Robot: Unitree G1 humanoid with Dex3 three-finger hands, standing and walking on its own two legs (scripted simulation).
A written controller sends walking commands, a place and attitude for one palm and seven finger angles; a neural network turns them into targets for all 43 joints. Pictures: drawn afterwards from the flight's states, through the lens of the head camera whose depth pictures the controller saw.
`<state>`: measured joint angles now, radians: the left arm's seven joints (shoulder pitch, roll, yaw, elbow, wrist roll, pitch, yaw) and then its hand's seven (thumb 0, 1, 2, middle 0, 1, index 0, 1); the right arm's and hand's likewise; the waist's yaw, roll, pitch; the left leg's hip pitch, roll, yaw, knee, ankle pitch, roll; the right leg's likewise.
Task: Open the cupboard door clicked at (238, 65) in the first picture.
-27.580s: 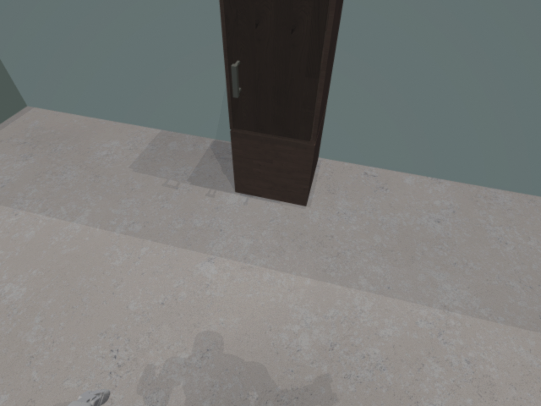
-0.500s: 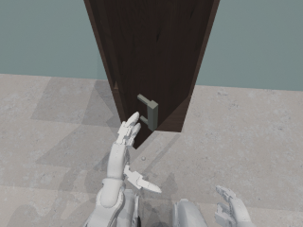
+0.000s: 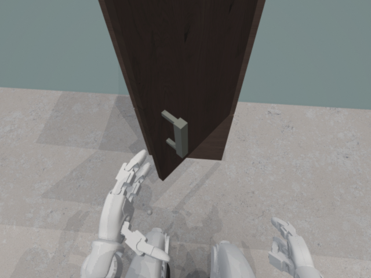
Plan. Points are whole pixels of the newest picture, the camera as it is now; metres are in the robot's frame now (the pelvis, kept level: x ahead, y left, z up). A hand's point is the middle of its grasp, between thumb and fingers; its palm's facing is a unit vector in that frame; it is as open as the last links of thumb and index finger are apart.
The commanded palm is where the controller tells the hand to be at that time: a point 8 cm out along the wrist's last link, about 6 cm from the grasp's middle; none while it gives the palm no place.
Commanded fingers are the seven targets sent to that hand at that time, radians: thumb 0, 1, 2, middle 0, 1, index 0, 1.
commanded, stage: draw the hand back to the body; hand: left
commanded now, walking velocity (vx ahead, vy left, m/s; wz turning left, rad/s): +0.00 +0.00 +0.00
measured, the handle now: (174, 134) +0.41 +0.05 +0.05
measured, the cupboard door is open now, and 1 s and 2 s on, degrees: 53 53 53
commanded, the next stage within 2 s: step back with the hand held close in 1.58 s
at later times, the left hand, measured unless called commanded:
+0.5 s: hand (84, 205) +0.22 +0.16 +0.14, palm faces -0.06 -1.00 -0.05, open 16.2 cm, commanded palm +0.20 +0.22 +0.16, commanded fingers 0.00 -0.29 0.39 -0.16 -0.30 -0.16 -0.30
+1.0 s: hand out of the picture +0.23 +0.26 +0.26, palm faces +0.32 -0.86 -0.39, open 11.5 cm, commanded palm +0.19 +0.31 +0.28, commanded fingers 0.00 0.58 0.76 -0.19 -0.30 -0.19 -0.30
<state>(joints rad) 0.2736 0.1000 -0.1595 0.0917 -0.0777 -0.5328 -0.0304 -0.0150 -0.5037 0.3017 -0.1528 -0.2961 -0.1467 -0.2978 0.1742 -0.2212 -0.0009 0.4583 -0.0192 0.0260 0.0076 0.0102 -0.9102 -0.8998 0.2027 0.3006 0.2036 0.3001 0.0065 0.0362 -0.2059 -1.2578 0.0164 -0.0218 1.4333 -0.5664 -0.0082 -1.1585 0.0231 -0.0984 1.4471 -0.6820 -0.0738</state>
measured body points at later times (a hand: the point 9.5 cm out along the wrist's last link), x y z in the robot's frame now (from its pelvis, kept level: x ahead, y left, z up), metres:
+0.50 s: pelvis +0.02 +0.02 +0.07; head +0.06 +0.02 +0.52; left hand +0.22 +0.21 +0.15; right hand +0.20 -0.22 +0.00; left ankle +0.06 +0.12 -0.59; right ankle +0.01 -0.08 -0.59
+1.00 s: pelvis +0.05 +0.04 +0.14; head +0.02 +0.01 +0.58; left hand +0.21 +0.30 +0.28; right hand +0.22 -0.18 +0.06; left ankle +0.06 +0.12 -0.59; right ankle +0.01 -0.08 -0.59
